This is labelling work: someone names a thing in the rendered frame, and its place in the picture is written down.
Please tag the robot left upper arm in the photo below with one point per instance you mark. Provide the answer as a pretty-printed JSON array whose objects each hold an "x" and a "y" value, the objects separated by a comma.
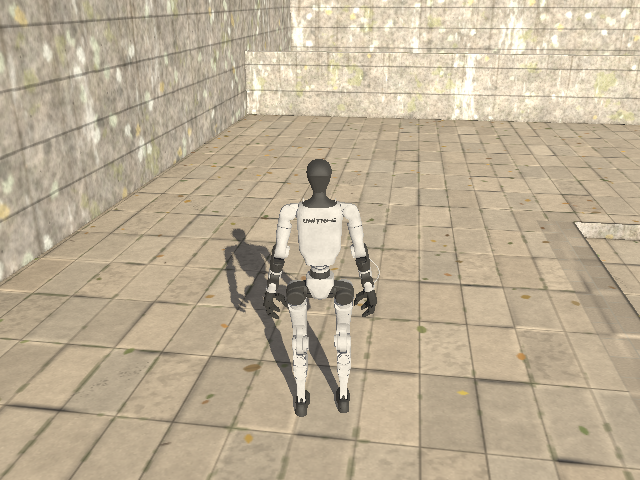
[{"x": 288, "y": 212}]

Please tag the robot right hand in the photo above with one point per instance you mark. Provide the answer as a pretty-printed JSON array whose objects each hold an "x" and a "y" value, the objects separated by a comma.
[{"x": 370, "y": 303}]

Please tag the robot left hand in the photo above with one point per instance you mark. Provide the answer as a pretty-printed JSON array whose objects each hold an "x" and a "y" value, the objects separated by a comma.
[{"x": 269, "y": 304}]

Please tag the humanoid robot head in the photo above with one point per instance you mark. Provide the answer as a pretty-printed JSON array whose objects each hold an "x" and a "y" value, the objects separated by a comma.
[{"x": 319, "y": 173}]

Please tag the right robot forearm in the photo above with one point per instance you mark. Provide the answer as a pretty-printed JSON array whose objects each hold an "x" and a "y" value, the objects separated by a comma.
[{"x": 365, "y": 273}]

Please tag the robot right upper arm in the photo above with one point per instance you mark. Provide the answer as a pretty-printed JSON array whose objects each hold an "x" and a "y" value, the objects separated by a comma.
[{"x": 351, "y": 212}]

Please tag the left robot forearm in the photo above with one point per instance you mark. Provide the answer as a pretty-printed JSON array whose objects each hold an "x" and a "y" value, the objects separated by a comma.
[{"x": 275, "y": 271}]

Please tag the right robot foot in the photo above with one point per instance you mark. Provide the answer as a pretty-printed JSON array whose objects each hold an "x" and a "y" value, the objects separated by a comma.
[{"x": 343, "y": 404}]

